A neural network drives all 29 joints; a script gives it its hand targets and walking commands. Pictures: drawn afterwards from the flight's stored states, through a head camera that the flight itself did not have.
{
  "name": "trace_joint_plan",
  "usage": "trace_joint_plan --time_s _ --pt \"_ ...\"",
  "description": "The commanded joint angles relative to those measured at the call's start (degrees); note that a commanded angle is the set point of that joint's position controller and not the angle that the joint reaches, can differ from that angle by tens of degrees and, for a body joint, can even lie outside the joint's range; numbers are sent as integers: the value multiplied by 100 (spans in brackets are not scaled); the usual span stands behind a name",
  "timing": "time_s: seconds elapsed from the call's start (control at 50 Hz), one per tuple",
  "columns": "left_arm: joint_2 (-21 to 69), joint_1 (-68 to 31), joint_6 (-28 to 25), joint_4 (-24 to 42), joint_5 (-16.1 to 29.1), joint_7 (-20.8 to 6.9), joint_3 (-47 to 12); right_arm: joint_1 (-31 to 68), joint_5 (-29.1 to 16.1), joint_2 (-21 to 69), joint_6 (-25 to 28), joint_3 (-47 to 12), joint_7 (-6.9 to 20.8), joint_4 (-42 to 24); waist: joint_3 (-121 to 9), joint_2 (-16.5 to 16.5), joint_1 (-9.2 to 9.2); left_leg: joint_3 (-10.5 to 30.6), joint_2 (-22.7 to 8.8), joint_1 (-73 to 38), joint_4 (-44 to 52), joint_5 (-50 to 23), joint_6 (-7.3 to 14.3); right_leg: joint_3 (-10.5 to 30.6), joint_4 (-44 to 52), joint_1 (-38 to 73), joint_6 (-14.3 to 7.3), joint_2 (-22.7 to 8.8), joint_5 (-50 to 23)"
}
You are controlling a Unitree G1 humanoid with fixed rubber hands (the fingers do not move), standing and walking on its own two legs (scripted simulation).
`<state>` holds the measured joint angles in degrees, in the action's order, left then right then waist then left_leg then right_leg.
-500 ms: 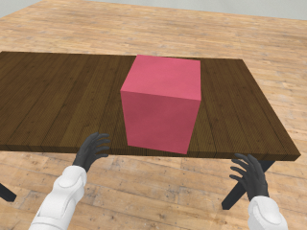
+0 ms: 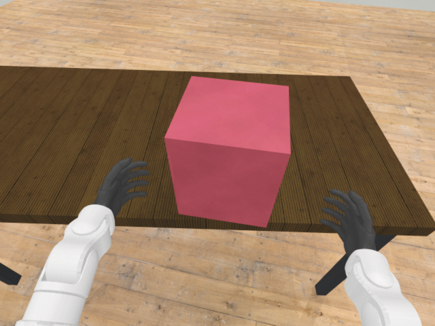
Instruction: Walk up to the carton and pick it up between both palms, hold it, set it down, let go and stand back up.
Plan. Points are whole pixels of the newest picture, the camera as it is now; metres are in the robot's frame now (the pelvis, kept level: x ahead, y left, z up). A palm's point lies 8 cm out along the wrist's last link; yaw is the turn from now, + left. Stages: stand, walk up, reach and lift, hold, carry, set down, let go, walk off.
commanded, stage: reach and lift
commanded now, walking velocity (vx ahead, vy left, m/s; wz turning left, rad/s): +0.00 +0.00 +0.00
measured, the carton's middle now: (230, 154) +0.46 -0.01 +0.04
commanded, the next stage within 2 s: none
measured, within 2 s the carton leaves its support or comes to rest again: neither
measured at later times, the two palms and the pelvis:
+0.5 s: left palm (118, 148) +0.36 +0.18 +0.16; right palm (342, 192) +0.32 -0.20 +0.11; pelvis +0.00 +0.00 +0.00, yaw +0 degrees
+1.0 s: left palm (130, 107) +0.42 +0.17 +0.20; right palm (336, 156) +0.38 -0.19 +0.13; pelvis +0.01 +0.00 +0.00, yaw +0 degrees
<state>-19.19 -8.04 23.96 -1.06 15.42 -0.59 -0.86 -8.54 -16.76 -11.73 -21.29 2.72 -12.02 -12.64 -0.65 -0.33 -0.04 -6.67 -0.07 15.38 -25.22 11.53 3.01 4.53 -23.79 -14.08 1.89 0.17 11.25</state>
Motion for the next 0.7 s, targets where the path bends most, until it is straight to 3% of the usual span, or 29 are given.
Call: trace_joint_plan --time_s 0.0,0.02,0.04,0.08,0.1,0.16,0.18,0.2,0.22,0.24,0.28,0.3,0.32,0.34,0.36,0.38,0.4,0.42,0.44,0.46,0.5,0.52,0.54,0.56,0.58,0.6,0.62,0.66,0.68 --pt "-1316 -1705 138 2110 292 -126 830 2212 -108 -775 240 575 -90 -1733 -1971 -121 -84 469 -165 -2240 483 -1790 -479 -175 499 529 -277 218 -1594" --pt "-1252 -1758 155 2280 338 -112 720 2214 -58 -866 248 631 -79 -1933 -2179 -245 -160 445 -173 -2335 458 -1899 -485 -206 465 574 -244 209 -1781" --pt "-1312 -1826 190 2257 260 -111 854 2258 -28 -850 215 605 -77 -1751 -2142 -153 -138 466 -169 -2297 429 -1939 -497 -189 456 638 -266 228 -1773" --pt "-1208 -2137 191 2570 333 -54 745 2560 -71 -985 195 698 -35 -1676 -2347 -269 -237 529 -218 -2415 391 -2085 -552 -211 400 526 -295 224 -1869" --pt "-1320 -1959 275 2632 334 -48 787 2406 -60 -1056 192 745 -48 -1726 -2413 -359 -199 524 -233 -2519 343 -2317 -577 -248 406 586 -305 274 -1971" --pt "-1302 -2480 343 2274 319 -6 844 2837 -80 -1029 84 839 -4 -1234 -2175 -475 -284 491 -185 -2323 429 -1787 -547 -224 486 457 -308 253 -1545" --pt "-1379 -2402 426 1955 293 -50 882 2910 -17 -982 38 774 -37 -1263 -2080 -302 -254 472 -200 -2180 460 -1664 -491 -198 481 623 -288 204 -1665" --pt "-1402 -2719 436 1652 424 -132 869 3105 14 -947 -16 840 -84 -1025 -2009 -73 -332 538 -193 -1980 530 -1332 -404 -151 517 689 -265 178 -1454" --pt "-1531 -3337 405 1650 452 -80 816 3562 23 -1074 -57 1026 -84 -969 -2163 -188 -488 466 -185 -1898 595 -832 -378 -178 478 619 -242 154 -1227" --pt "-1451 -2976 491 1376 391 -121 876 3528 3 -975 -69 813 -96 -1017 -1994 -20 -328 481 -196 -1777 624 -1037 -331 -158 464 773 -208 133 -1466" --pt "-1414 -3428 510 1059 406 -92 771 3947 103 -1132 -159 1098 -53 -580 -2116 -82 -505 519 -246 -1685 654 -633 -316 -193 467 557 -254 156 -1173" --pt "-1393 -3454 557 1183 350 -75 763 3893 114 -1072 -160 1064 -42 -445 -2212 -157 -533 546 -285 -1717 651 -773 -339 -225 409 750 -227 157 -1348" --pt "-1234 -3323 726 691 284 -131 726 3913 117 -1071 -213 989 -70 -84 -2054 -28 -604 583 -271 -1776 606 -950 -359 -224 429 810 -236 173 -1562" --pt "-1294 -3588 817 382 164 -141 795 4228 109 -1150 -254 1042 -87 5 -1973 -130 -523 547 -220 -1752 669 -568 -348 -236 530 612 -247 160 -1197" --pt "-1360 -3765 808 314 205 -199 864 4308 203 -1070 -260 998 -131 188 -1952 4 -603 519 -213 -1732 677 -495 -305 -198 559 672 -210 133 -1219" --pt "-1366 -3622 888 97 145 -206 921 4392 182 -1039 -237 963 -163 87 -1962 120 -548 498 -197 -1541 701 -445 -249 -206 531 832 -212 147 -1320" --pt "-1352 -4006 891 -49 99 -209 862 4770 214 -1074 -221 1034 -152 279 -1953 152 -675 570 -198 -1551 689 -462 -247 -213 536 735 -189 152 -1315" --pt "-1174 -3831 940 -388 116 -236 768 4702 171 -1117 -280 912 -119 509 -1842 92 -633 584 -216 -1582 727 -448 -250 -278 512 705 -188 149 -1270" --pt "-1232 -4093 995 -311 15 -225 815 4972 231 -1230 -226 1050 -128 256 -2110 50 -637 614 -220 -1560 689 -601 -282 -328 470 783 -209 191 -1426" --pt "-1251 -4131 1026 -390 -28 -248 898 4822 167 -1132 -249 935 -161 558 -1927 104 -636 559 -176 -1532 699 -573 -284 -284 540 918 -159 187 -1497" --pt "-1299 -4282 1059 -156 22 -204 841 5278 183 -1265 -150 1017 -173 193 -2382 197 -711 609 -222 -1797 581 -932 -340 -318 437 928 -127 209 -1808" --pt "-1443 -4734 989 -90 -1 -201 894 5430 138 -1248 -151 1011 -181 309 -2612 38 -700 554 -120 -1802 500 -1116 -308 -347 402 923 -123 234 -1926" --pt "-1386 -4699 998 -18 -8 -125 876 5566 65 -1294 -76 929 -147 131 -2915 38 -629 612 -142 -1935 436 -1292 -314 -359 361 1049 -130 242 -1978" --pt "-1329 -4462 1018 337 67 -126 811 5277 139 -1248 -80 979 -186 340 -2770 113 -678 632 -197 -2047 409 -1670 -402 -389 369 1076 -101 267 -2334" --pt "-1418 -4989 987 -12 50 -154 871 5664 101 -1245 -89 935 -167 428 -2734 87 -691 593 -143 -1933 408 -1295 -338 -377 410 963 -113 237 -1983" --pt "-1403 -4700 1065 -187 -33 -126 904 5463 78 -1289 -138 899 -153 668 -2576 -52 -661 608 -181 -2069 401 -1518 -367 -399 381 911 -107 273 -2140" --pt "-1441 -5098 1086 -245 9 -138 819 5772 102 -1357 -151 996 -163 857 -2641 -37 -812 653 -185 -1960 407 -1247 -370 -400 448 870 -145 261 -1953" --pt "-1440 -5198 1101 -314 -64 -113 867 5865 112 -1385 -175 948 -144 912 -2549 -14 -720 643 -207 -1982 469 -1169 -381 -454 446 856 -118 245 -1779" --pt "-1410 -5235 1106 -542 -113 -122 753 5934 48 -1371 -177 956 -132 1091 -2542 -234 -774 631 -184 -1980 443 -1338 -397 -436 471 814 -194 236 -1979"
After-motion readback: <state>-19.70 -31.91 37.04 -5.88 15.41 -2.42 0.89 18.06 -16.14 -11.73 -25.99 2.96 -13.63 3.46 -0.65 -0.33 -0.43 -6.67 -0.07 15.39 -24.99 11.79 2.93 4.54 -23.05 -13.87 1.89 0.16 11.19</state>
